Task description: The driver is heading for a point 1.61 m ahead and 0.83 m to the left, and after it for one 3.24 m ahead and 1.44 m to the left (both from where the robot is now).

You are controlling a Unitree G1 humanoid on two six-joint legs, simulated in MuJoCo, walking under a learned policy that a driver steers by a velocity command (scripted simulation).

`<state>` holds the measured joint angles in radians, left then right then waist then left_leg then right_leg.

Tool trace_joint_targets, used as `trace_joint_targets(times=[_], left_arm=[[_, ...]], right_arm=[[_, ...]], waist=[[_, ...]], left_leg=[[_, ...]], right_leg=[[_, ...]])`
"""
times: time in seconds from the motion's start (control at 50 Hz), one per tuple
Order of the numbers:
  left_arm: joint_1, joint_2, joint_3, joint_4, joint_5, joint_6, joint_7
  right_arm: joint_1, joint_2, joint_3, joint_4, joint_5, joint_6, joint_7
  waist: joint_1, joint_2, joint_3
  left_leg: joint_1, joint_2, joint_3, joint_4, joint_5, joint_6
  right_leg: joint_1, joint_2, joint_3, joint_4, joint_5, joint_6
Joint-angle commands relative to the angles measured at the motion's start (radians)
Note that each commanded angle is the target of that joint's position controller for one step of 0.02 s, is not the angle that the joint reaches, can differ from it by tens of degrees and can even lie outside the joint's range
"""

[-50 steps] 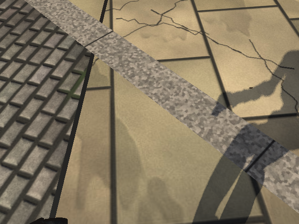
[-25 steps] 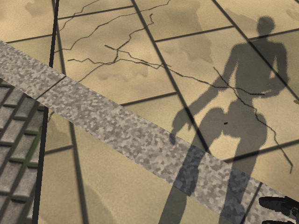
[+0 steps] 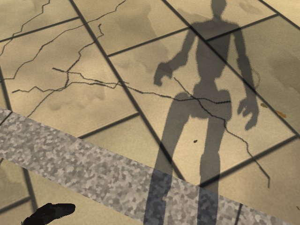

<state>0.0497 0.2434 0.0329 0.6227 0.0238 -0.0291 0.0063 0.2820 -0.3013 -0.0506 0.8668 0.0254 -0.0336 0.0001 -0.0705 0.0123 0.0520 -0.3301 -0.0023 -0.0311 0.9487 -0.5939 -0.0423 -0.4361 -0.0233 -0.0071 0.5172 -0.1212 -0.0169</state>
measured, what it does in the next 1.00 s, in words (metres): steps on the spot, turning left: left foot, then right foot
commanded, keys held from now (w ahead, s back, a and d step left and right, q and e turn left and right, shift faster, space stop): q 0.96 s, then no key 0.04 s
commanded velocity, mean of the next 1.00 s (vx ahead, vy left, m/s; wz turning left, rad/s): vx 0.03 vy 0.00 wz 0.53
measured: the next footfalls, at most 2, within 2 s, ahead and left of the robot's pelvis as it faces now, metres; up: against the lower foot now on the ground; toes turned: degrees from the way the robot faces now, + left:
left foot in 0.30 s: +0.06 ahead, +0.13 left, +0.00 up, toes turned +14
right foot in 0.78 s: +0.15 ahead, -0.07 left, +0.00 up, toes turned +33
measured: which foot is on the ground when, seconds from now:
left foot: up 0.00-0.28, down 0.30-0.78, up 0.80-1.00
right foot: down 0.00-0.30, up 0.32-0.76, down 0.78-1.00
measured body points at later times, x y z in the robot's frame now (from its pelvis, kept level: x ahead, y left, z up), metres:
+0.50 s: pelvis +0.03 +0.04 +0.01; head +0.05 +0.08 +0.46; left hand +0.10 +0.36 -0.11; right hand +0.22 -0.21 -0.07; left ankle +0.02 +0.13 -0.73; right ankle +0.08 -0.11 -0.65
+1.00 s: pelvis +0.05 +0.01 +0.01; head +0.10 +0.02 +0.46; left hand +0.01 +0.32 -0.08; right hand +0.34 -0.17 -0.09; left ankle -0.04 +0.12 -0.65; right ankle +0.11 -0.09 -0.73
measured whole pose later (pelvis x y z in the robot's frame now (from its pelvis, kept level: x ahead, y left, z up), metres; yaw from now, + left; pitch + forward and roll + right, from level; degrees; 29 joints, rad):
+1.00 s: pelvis +0.05 +0.01 +0.01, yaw +35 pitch +1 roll +0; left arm 0.13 0.26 0.06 0.76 0.01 0.00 0.03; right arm 0.20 -0.37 -0.11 0.66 0.02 0.07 -0.02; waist 0.00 0.05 0.06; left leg -0.51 -0.03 -0.09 1.09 -0.42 -0.10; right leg -0.21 -0.02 -0.03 0.42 -0.23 -0.01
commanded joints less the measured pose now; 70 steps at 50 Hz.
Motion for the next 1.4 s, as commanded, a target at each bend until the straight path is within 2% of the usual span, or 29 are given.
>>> trace_joint_targets(times=[0.02,0.1,0.22,0.28,0.3,0.32,0.34,0.36,0.4,0.46,0.56,0.7,0.76,0.78,0.8,0.82,0.84,0.86,0.9,1.0,1.1,1.16,1.18,1.2,1.22,1.24,1.26,1.3,1.4], left_arm=[[0.102,0.147,0.051,-0.017,-0.016,0.012,0.011],[0.001,0.148,0.058,0.006,0.006,0.006,0.019],[0.001,0.19,0.075,0.051,-0.017,0.017,0.031],[0.003,0.186,0.077,0.079,-0.045,0.031,0.031],[0.055,0.151,0.071,0.105,-0.041,0.038,0.028],[0.083,0.095,0.056,0.08,0.002,0.042,0.022],[-0.035,0.134,0.067,0.041,0.0,0.039,0.032],[-0.058,0.159,0.076,0.04,-0.019,0.041,0.038],[-0.001,0.169,0.089,0.083,-0.016,0.048,0.054],[0.032,0.156,0.092,0.096,-0.017,0.039,0.052],[-0.01,0.122,0.074,0.087,-0.026,0.025,0.041],[0.014,0.149,0.075,0.092,-0.038,0.001,0.012],[0.094,0.158,0.081,0.115,-0.037,-0.012,-0.001],[0.121,0.198,0.092,0.122,-0.028,-0.011,0.001],[0.107,0.258,0.1,0.108,-0.013,-0.001,0.01],[0.098,0.279,0.103,0.108,0.019,0.003,0.006],[0.055,0.224,0.087,0.082,0.01,-0.001,0.007],[0.013,0.178,0.075,0.074,-0.001,0.0,0.013],[-0.01,0.159,0.065,0.067,-0.022,0.006,0.022],[0.083,0.194,0.071,0.087,-0.012,0.029,0.038],[0.062,0.243,0.081,0.093,-0.032,0.037,0.009],[0.052,0.222,0.066,0.114,-0.056,0.036,0.003],[0.11,0.182,0.051,0.141,-0.047,0.028,-0.001],[0.139,0.108,0.022,0.126,0.009,0.017,-0.012],[0.077,0.113,0.024,0.102,-0.003,0.019,-0.002],[0.049,0.183,0.042,0.106,-0.02,0.028,0.008],[0.056,0.19,0.05,0.118,-0.029,0.035,0.011],[0.093,0.193,0.06,0.153,-0.023,0.051,0.022],[0.099,0.129,0.038,0.174,-0.028,0.047,0.019]], right_arm=[[0.03,-0.122,-0.037,-0.062,-0.002,0.04,-0.027],[0.044,-0.073,-0.038,-0.089,-0.011,0.089,-0.041],[-0.041,-0.086,-0.038,-0.156,-0.016,0.094,-0.003],[0.018,-0.101,-0.053,-0.141,-0.023,0.094,0.01],[0.036,-0.14,-0.066,-0.141,-0.03,0.093,0.004],[0.023,-0.264,-0.09,-0.176,-0.028,0.091,-0.018],[0.021,-0.28,-0.086,-0.203,-0.065,0.071,-0.008],[-0.006,-0.256,-0.081,-0.204,-0.074,0.048,-0.002],[-0.106,-0.188,-0.065,-0.219,-0.029,0.034,-0.012],[-0.111,-0.149,-0.048,-0.233,-0.024,0.039,-0.031],[-0.074,-0.177,-0.061,-0.24,-0.016,0.051,-0.046],[-0.115,-0.191,-0.071,-0.269,-0.013,0.07,-0.03],[-0.163,-0.18,-0.067,-0.286,0.005,0.081,-0.035],[-0.146,-0.151,-0.06,-0.291,0.003,0.081,-0.038],[-0.079,-0.088,-0.044,-0.284,-0.014,0.08,-0.033],[-0.087,-0.15,-0.066,-0.311,-0.004,0.07,-0.033],[-0.06,-0.221,-0.088,-0.287,-0.017,0.066,-0.032],[-0.053,-0.231,-0.098,-0.266,-0.01,0.071,-0.03],[-0.043,-0.18,-0.089,-0.248,-0.01,0.091,-0.032],[-0.148,-0.103,-0.056,-0.311,-0.003,0.087,-0.02],[-0.127,-0.097,-0.042,-0.314,-0.014,0.085,-0.01],[-0.043,-0.095,-0.045,-0.274,-0.018,0.085,-0.004],[-0.037,-0.124,-0.049,-0.275,-0.02,0.085,-0.009],[-0.016,-0.207,-0.061,-0.291,-0.029,0.087,-0.023],[-0.058,-0.174,-0.043,-0.297,-0.056,0.072,-0.015],[-0.08,-0.138,-0.034,-0.298,-0.063,0.053,-0.005],[-0.108,-0.116,-0.026,-0.28,-0.061,0.038,-0.003],[-0.16,-0.124,-0.028,-0.269,-0.043,0.025,-0.005],[-0.179,-0.081,-0.015,-0.228,-0.041,0.028,-0.011]], waist=[[0.078,-0.142,-0.21],[0.026,-0.171,-0.141],[0.049,-0.157,-0.163],[0.013,-0.115,-0.152],[0.021,0.004,-0.11],[0.071,0.338,-0.073],[0.001,0.286,-0.089],[0.01,0.192,-0.088],[0.063,0.115,-0.087],[0.079,0.119,-0.137],[0.048,0.124,-0.143],[0.045,0.154,-0.138],[0.099,0.142,-0.151],[0.094,0.092,-0.169],[0.042,-0.144,-0.185],[0.041,-0.307,-0.128],[0.038,-0.198,-0.115],[0.026,-0.153,-0.099],[0.036,-0.135,-0.073],[0.11,-0.171,-0.097],[0.106,-0.195,-0.117],[0.052,-0.168,-0.111],[0.057,-0.104,-0.127],[0.091,0.153,-0.2],[0.067,0.243,-0.182],[0.043,0.168,-0.147],[0.06,0.164,-0.121],[0.075,0.152,-0.085],[0.071,0.129,-0.1]], left_leg=[[-0.292,0.066,-0.027,0.218,0.011,-0.038],[-0.131,0.068,0.025,0.123,0.153,-0.053],[-0.018,0.077,0.062,-0.141,0.249,0.009],[0.125,0.026,0.103,-0.372,0.372,0.076],[0.175,0.061,0.001,-0.504,0.487,0.122],[0.261,0.321,-0.374,-0.593,0.777,0.254],[0.174,0.392,-0.501,-0.652,0.75,0.392],[0.154,0.345,-0.436,-0.668,0.642,0.365],[0.165,0.259,-0.327,-0.644,0.556,0.259],[0.18,0.212,-0.276,-0.621,0.677,0.247],[0.248,0.192,-0.317,-0.596,0.634,0.254],[0.188,0.175,-0.455,-0.559,0.684,0.269],[0.16,0.118,-0.466,-0.495,0.68,0.211],[0.076,0.072,-0.429,-0.434,0.535,0.162],[-0.061,-0.055,-0.265,-0.213,0.174,0.101],[-0.235,-0.138,-0.141,-0.028,-0.078,0.049],[-0.249,-0.066,-0.155,0.141,-0.031,0.014],[-0.254,-0.056,-0.143,0.202,0.037,-0.002],[-0.293,-0.042,-0.122,0.271,0.131,-0.04],[-0.275,0.005,-0.036,0.073,0.175,-0.073],[-0.049,0.007,0.041,-0.211,0.18,-0.04],[0.151,-0.02,0.072,-0.553,0.425,0.023],[0.281,0.022,0.002,-0.62,0.569,0.052],[0.441,0.252,-0.262,-0.585,0.937,0.12],[0.303,0.37,-0.362,-0.591,0.928,0.3],[0.243,0.34,-0.343,-0.623,0.82,0.339],[0.218,0.29,-0.285,-0.63,0.749,0.303],[0.192,0.239,-0.223,-0.63,0.72,0.252],[0.178,0.188,-0.151,-0.602,0.754,0.248]], right_leg=[[0.387,-0.301,0.255,-0.16,0.313,-0.224],[0.148,-0.259,0.096,-0.255,0.148,-0.22],[0.195,-0.309,0.037,-0.226,0.122,-0.206],[0.16,-0.268,-0.029,-0.103,-0.008,-0.114],[0.08,-0.202,-0.1,0.047,-0.138,-0.033],[-0.176,-0.039,-0.195,0.365,-0.473,0.088],[-0.254,0.037,-0.014,0.553,-0.569,0.089],[-0.262,0.017,0.046,0.62,-0.489,0.068],[-0.266,-0.009,0.075,0.609,-0.327,0.057],[-0.202,0.017,0.076,0.616,-0.225,0.078],[-0.169,0.035,0.096,0.358,-0.191,0.106],[0.016,0.07,0.105,0.125,-0.242,0.091],[0.182,0.063,0.084,-0.146,-0.057,0.058],[0.303,-0.03,0.14,-0.19,0.041,0.024],[0.407,-0.242,0.33,-0.202,0.225,-0.062],[0.35,-0.373,0.518,-0.216,0.348,-0.231],[0.331,-0.378,0.465,-0.209,0.33,-0.26],[0.317,-0.31,0.36,-0.194,0.291,-0.218],[0.331,-0.242,0.246,-0.184,0.252,-0.181],[0.423,-0.236,0.148,-0.192,0.316,-0.217],[0.358,-0.253,0.108,-0.168,0.351,-0.216],[0.292,-0.225,0.082,-0.087,0.273,-0.152],[0.212,-0.191,0.048,-0.038,0.158,-0.077],[0.066,-0.099,-0.042,0.165,-0.194,0.025],[-0.001,-0.037,-0.013,0.25,-0.495,0.069],[0.0,-0.051,0.024,0.362,-0.518,0.086],[-0.006,-0.056,0.043,0.409,-0.48,0.089],[-0.013,-0.058,0.054,0.428,-0.391,0.103],[0.104,-0.045,0.027,0.246,-0.297,0.113]])
Keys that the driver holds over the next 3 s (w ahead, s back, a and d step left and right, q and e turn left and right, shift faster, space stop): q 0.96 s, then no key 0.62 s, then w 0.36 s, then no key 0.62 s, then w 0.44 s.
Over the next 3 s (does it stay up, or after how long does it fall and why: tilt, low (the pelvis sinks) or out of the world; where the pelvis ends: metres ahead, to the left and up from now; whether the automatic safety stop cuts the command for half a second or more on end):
stays up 0.34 0.25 0.02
